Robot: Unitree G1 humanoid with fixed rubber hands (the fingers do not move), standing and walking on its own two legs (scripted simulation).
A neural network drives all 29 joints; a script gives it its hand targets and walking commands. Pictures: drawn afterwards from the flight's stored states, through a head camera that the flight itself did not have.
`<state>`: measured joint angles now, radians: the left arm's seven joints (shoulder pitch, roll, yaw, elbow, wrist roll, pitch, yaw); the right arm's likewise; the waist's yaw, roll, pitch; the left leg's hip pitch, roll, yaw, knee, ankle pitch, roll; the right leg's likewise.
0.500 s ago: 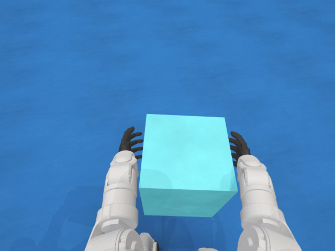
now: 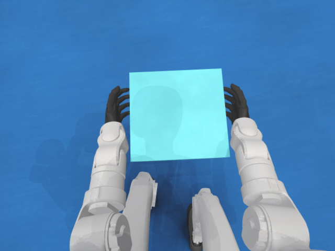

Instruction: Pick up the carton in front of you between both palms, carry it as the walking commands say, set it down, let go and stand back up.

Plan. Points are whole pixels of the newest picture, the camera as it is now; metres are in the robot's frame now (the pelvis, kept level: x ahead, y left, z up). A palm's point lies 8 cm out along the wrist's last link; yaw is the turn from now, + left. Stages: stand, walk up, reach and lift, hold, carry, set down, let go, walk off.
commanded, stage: set down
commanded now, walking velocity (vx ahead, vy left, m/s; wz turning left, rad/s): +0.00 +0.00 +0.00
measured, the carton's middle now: (175, 123) +0.42 +0.04 -0.15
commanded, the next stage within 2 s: none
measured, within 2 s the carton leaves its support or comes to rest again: neither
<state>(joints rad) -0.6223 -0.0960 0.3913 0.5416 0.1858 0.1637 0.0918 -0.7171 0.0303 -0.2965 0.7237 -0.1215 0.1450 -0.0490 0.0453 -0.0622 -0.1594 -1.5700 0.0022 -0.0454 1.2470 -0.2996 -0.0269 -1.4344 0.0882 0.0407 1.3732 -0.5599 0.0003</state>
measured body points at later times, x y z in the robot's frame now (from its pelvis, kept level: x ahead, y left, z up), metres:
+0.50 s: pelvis -0.01 +0.00 -0.11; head +0.28 +0.02 +0.23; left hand +0.44 +0.21 -0.23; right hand +0.49 -0.09 -0.23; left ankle +0.12 +0.13 -0.59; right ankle +0.03 -0.11 -0.59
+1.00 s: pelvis -0.04 +0.00 -0.21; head +0.32 +0.02 +0.06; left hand +0.47 +0.23 -0.36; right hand +0.53 -0.07 -0.38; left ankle +0.12 +0.13 -0.59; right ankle +0.03 -0.11 -0.59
